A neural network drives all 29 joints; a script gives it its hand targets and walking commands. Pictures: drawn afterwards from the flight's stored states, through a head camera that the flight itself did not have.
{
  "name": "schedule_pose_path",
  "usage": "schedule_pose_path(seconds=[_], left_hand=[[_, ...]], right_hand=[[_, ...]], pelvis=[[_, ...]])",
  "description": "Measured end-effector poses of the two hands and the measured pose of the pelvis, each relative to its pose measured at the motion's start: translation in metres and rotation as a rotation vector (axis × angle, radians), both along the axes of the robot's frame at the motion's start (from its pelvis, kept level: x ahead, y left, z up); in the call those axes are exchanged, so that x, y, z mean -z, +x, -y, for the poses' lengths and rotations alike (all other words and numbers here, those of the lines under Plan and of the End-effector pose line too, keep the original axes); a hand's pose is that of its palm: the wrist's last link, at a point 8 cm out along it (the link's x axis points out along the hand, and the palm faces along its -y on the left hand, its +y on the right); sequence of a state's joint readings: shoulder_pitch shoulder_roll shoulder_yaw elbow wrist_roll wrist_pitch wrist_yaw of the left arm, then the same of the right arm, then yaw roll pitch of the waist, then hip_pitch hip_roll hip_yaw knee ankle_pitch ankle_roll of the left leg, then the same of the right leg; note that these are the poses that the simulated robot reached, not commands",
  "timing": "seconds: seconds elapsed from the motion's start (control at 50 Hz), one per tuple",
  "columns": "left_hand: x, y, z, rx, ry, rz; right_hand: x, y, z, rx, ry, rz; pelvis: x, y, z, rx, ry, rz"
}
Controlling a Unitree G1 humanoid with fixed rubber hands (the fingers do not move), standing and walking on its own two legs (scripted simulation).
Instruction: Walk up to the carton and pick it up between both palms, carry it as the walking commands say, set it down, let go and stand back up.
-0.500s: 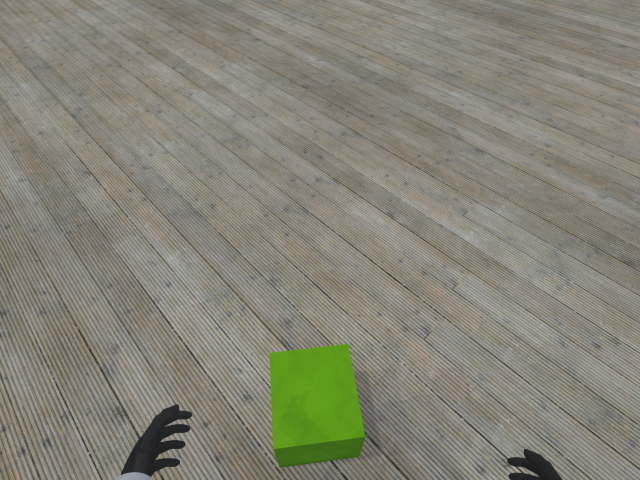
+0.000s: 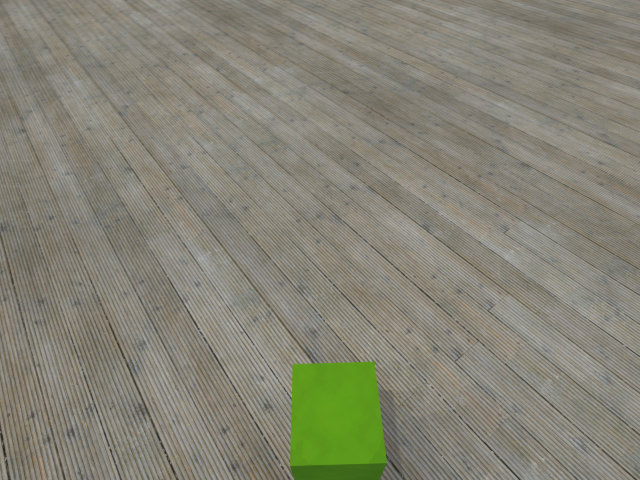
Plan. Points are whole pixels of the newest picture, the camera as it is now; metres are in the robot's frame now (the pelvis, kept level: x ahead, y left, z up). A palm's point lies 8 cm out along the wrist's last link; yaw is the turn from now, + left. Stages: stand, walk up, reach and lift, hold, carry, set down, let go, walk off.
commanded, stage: stand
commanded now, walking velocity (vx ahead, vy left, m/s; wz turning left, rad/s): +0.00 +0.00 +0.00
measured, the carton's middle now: (335, 422) +0.39 +0.02 -0.66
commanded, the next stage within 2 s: none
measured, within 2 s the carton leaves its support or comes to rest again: neither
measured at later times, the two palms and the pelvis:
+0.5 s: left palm out of the picture -0.02 +0.27 -0.12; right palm out of the picture +0.04 -0.25 -0.11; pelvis -0.02 +0.00 +0.01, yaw +3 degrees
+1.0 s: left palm out of the picture -0.09 +0.23 -0.13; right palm out of the picture -0.02 -0.24 -0.13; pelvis -0.03 -0.01 +0.01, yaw +4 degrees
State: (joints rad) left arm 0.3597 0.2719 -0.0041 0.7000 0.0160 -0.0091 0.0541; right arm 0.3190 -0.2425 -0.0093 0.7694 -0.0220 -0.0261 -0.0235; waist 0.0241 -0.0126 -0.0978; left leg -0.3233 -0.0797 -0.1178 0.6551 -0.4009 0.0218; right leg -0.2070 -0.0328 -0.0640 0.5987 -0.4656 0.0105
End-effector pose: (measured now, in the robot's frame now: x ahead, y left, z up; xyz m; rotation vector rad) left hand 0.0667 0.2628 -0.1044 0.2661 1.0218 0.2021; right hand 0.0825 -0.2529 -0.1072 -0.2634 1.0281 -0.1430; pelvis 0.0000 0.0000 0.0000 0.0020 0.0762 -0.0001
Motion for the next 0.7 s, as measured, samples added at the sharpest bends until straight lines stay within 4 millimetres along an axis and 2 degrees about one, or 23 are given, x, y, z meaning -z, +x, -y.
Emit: schedule_pose_path(seconds=[0.16, 0.36, 0.7], left_hand=[[0.007, -0.025, -0.005, -0.036, 0.002, -0.069], [0.012, -0.06, -0.008, -0.072, -0.004, -0.156], [0.021, -0.115, 0.01, -0.122, -0.055, -0.296]], right_hand=[[0.002, -0.007, -0.001, -0.006, -0.013, -0.038], [0.004, -0.026, 0.0, -0.005, -0.021, -0.098], [0.01, -0.065, -0.003, 0.013, -0.006, -0.215]], pelvis=[[0.0, -0.003, -0.001, -0.018, -0.006, 0.013], [-0.003, -0.011, -0.002, -0.037, -0.01, 0.034], [-0.008, -0.022, 0.001, -0.056, -0.007, 0.067]])
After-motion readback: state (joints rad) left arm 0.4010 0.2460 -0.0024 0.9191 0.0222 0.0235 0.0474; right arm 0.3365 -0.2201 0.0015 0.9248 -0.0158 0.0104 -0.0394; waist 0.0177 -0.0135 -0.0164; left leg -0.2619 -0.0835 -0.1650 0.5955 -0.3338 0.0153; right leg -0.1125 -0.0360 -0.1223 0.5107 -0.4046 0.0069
